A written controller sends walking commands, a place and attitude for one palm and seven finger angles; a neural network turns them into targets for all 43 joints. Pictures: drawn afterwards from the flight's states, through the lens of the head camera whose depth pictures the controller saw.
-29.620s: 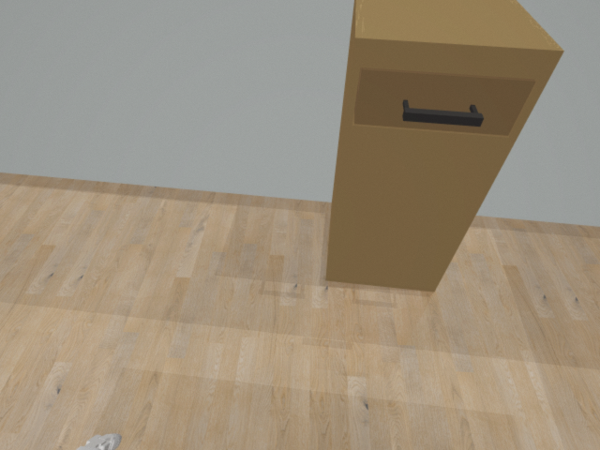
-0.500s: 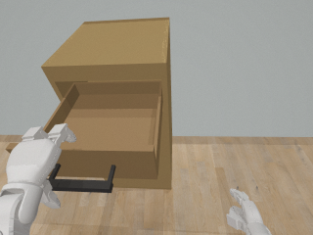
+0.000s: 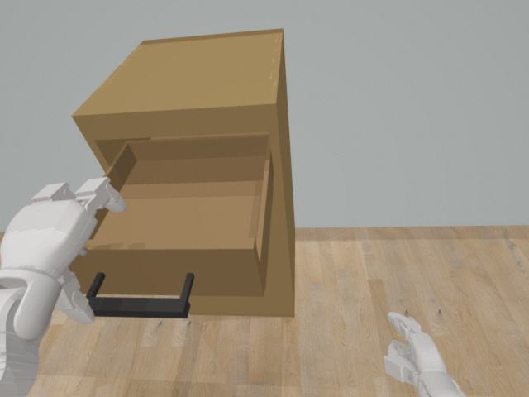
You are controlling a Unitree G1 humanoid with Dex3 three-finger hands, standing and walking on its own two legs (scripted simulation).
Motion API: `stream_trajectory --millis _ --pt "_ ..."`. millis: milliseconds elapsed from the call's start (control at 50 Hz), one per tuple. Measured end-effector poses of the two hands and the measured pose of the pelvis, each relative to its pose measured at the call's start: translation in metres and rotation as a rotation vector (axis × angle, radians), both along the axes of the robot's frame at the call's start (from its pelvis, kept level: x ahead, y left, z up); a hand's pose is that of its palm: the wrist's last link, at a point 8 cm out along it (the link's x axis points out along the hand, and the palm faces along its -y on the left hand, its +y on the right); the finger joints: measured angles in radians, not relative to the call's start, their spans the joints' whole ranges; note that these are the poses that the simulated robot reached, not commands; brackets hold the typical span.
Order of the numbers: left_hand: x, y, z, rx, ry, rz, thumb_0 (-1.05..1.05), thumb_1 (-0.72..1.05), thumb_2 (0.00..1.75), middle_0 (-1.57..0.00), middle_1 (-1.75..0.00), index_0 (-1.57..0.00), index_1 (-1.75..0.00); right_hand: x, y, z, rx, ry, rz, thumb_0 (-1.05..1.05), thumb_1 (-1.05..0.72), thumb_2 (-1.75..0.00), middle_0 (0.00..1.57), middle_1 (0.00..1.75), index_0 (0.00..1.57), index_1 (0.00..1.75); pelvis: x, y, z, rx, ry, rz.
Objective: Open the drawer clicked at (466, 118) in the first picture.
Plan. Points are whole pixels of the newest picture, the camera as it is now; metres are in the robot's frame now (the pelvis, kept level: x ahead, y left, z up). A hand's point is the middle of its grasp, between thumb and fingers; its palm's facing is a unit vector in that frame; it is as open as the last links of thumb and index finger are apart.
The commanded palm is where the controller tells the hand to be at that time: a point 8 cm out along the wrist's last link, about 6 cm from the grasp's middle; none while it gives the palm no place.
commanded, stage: draw the hand back to the body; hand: left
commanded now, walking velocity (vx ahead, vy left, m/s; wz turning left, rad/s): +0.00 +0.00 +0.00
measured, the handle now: (138, 293) +0.24 +0.26 +0.03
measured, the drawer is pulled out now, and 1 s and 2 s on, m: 0.30 0.30 0.30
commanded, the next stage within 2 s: step back with the hand held close in 1.64 s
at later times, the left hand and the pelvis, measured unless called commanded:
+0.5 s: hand (71, 268) +0.20 +0.28 +0.16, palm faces +0.12 -0.06 -0.99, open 13.8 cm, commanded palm +0.16 +0.28 +0.22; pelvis +0.00 +0.01 +0.00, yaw +0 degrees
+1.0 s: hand (81, 235) +0.21 +0.24 +0.22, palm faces +0.44 -0.83 -0.35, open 12.5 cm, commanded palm +0.15 +0.28 +0.22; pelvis +0.01 +0.01 +0.00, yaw -1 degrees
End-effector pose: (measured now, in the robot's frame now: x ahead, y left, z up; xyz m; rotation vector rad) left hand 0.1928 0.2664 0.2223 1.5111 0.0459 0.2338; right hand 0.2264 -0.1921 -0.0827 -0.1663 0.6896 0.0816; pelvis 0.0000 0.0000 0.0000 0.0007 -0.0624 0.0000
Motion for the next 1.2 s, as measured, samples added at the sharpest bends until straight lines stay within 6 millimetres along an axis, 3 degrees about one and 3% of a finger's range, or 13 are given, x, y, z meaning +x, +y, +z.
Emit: stream_trajectory --millis 160,380,560,660,740,820,960,1200 --pt "-0.002 -0.002 -0.008 -0.001 0.02 -0.048 0.0 -0.5 0.3 -0.32 -1.2 -0.33 -1.2 -0.008 -0.005 -0.002 -0.024 0.002 0.002 0.01 -0.91 -0.9 0.2 0.3 0.2 0.3 -0.001 -0.002 -0.001 -0.003 0.0 0.003" --pt "-0.013 0.016 -0.006 -0.006 -0.008 -0.003 0.0 -0.5 0.3 -0.32 -1.2 -0.32 -1.2 -0.012 -0.009 -0.003 -0.048 0.014 -0.015 0.01 -0.91 -0.9 0.2 0.3 0.2 0.3 -0.002 0.003 -0.002 -0.006 0.003 0.006" --pt "-0.024 0.007 -0.007 -0.003 -0.021 -0.055 0.0 -0.5 0.3 -0.32 -1.2 -0.33 -1.2 -0.005 0.003 0.003 -0.041 -0.018 -0.003 0.01 -0.91 -0.9 0.2 0.3 0.2 0.3 0.0 0.011 -0.002 -0.009 0.005 0.003" --pt "-0.028 0.014 -0.001 0.015 -0.055 -0.031 0.0 -0.5 0.3 -0.32 -1.2 -0.33 -1.2 -0.001 0.014 0.005 -0.025 -0.021 0.014 0.01 -0.91 -0.9 0.2 0.3 0.2 0.3 -0.001 0.013 -0.002 -0.008 0.003 0.003" --pt "-0.03 0.019 -0.004 -0.592 -0.277 -0.119 0.0 -0.48 0.3 -0.32 -1.19 -0.33 -1.19 -0.004 0.021 0.014 -0.007 -0.093 -0.009 0.01 -0.91 -0.9 0.2 0.3 0.2 0.3 -0.002 0.013 -0.001 -0.012 -0.017 0.001" --pt "-0.03 0.017 -0.011 -0.884 -0.453 -0.167 -0.01 -0.42 0.33 -0.31 -1.15 -0.32 -1.15 -0.018 0.02 0.02 -0.033 -0.116 -0.027 0.01 -0.9 -0.9 0.2 0.3 0.2 0.3 0.002 0.008 0.0 -0.013 -0.021 -0.005" --pt "-0.026 0.01 0.003 -0.957 -0.587 -0.246 -0.01 -0.23 0.41 -0.3 -1.02 -0.3 -1.03 -0.037 -0.001 0.013 -0.083 -0.072 -0.058 0.01 -0.9 -0.9 0.2 0.3 0.2 0.3 0.013 0.006 0.001 -0.014 -0.027 -0.008" --pt "-0.021 0.003 0.0 -0.923 -0.495 -0.216 0.0 0.17 0.59 -0.26 -0.76 -0.27 -0.77 -0.042 -0.028 0.003 -0.086 -0.026 -0.135 0.02 -0.9 -0.9 0.2 0.3 0.2 0.3 0.017 0.001 0.002 -0.011 -0.008 -0.018"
